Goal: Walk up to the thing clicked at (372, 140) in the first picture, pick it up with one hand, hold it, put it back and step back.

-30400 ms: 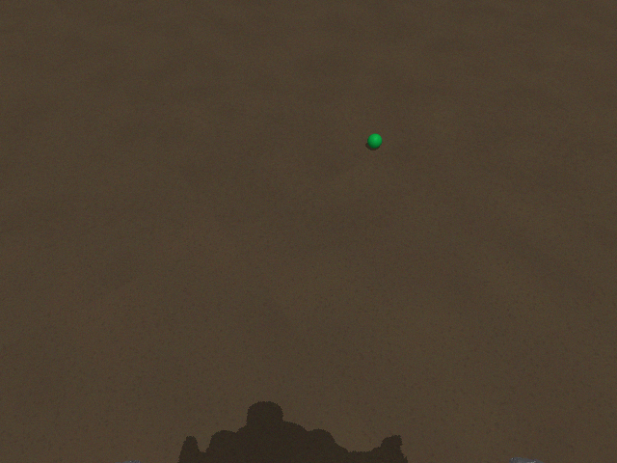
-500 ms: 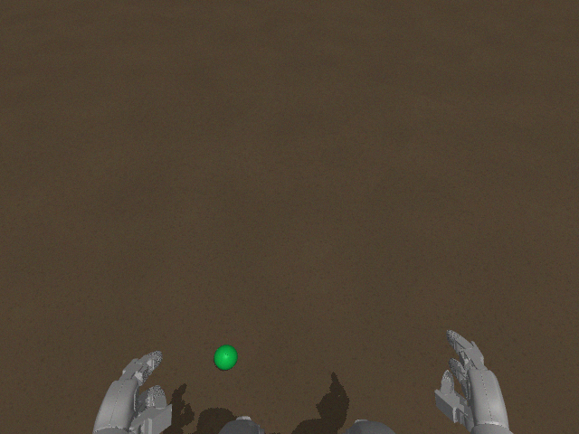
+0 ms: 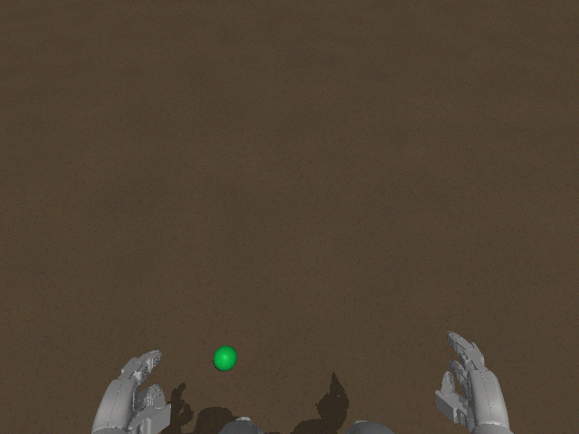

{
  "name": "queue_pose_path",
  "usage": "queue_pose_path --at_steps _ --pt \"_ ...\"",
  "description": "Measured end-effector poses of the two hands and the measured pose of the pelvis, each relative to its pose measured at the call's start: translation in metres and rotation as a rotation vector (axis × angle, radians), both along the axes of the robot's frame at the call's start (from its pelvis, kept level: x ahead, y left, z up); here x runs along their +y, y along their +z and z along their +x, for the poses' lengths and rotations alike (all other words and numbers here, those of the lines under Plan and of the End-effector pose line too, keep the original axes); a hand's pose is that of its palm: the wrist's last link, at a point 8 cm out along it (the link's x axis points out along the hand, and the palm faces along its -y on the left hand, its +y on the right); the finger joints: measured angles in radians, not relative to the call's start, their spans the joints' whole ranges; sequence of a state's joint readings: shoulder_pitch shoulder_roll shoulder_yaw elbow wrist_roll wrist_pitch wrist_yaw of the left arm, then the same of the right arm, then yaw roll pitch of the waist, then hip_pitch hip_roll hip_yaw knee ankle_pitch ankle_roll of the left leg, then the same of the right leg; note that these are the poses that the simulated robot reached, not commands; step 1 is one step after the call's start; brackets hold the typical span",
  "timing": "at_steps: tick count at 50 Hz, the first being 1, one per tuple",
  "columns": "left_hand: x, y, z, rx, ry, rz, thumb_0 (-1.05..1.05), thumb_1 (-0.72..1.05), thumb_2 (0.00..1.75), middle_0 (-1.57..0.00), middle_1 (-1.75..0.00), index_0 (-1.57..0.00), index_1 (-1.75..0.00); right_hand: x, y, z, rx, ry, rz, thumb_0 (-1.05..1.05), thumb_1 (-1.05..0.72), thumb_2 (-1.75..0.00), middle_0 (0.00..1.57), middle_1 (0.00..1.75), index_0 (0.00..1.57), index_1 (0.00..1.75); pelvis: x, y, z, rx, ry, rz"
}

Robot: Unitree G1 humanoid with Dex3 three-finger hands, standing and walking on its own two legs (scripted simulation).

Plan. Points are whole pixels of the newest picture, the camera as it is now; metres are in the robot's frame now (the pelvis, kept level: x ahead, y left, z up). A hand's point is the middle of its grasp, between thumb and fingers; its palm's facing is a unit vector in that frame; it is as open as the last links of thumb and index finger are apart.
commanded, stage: home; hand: left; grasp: from above
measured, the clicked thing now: (225, 358) +0.43 +0.22 -0.68
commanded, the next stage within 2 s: stand in 0.40 s
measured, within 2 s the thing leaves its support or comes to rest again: neither
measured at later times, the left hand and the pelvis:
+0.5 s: hand (168, 417) +0.16 +0.18 -0.04, palm faces +0.05 -0.98 -0.20, open 7.4 cm; pelvis +0.00 +0.00 +0.00, yaw +0 degrees
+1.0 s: hand out of the picture +0.03 +0.24 -0.11, palm faces +0.04 -0.95 -0.32, open 7.4 cm; pelvis -0.01 +0.00 +0.05, yaw +0 degrees
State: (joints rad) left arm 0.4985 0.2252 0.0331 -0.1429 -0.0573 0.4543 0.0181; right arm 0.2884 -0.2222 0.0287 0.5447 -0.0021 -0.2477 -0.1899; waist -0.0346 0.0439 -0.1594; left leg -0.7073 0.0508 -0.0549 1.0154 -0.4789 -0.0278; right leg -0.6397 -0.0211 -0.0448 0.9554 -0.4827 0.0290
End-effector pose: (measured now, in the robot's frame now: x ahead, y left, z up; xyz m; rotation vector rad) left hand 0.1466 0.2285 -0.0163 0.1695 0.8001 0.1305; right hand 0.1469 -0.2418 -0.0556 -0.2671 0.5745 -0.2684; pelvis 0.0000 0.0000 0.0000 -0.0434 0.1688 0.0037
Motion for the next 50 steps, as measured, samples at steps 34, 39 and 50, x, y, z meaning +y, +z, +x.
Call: queue_pose_path --at_steps 34,39,50 --pt "0.034 -0.042 -0.019 0.083 -0.010 0.133 0.01 0.90 0.90 -0.20 -0.30 -0.20 -0.29 -0.024 -0.023 -0.029 0.390 0.118 -0.008 0.01 -0.90 -0.90 0.21 0.30 0.21 0.30 -0.002 0.017 -0.013 -0.140 -0.005 0.047" --pt "0.051 -0.055 -0.055 0.219 0.041 0.138 0.01 0.90 0.90 -0.20 -0.30 -0.20 -0.30 -0.036 -0.020 -0.053 0.476 0.054 0.001 0.01 -0.90 -0.90 0.21 0.30 0.20 0.30 0.001 0.028 -0.011 -0.174 -0.008 0.043" --pt "0.052 -0.057 -0.123 0.447 0.111 0.104 0.01 0.90 0.90 -0.20 -0.30 -0.20 -0.30 -0.031 -0.016 -0.089 0.616 -0.009 0.049 0.01 -0.90 -0.90 0.20 0.30 0.20 0.30 0.003 0.051 -0.009 -0.223 -0.005 0.038"
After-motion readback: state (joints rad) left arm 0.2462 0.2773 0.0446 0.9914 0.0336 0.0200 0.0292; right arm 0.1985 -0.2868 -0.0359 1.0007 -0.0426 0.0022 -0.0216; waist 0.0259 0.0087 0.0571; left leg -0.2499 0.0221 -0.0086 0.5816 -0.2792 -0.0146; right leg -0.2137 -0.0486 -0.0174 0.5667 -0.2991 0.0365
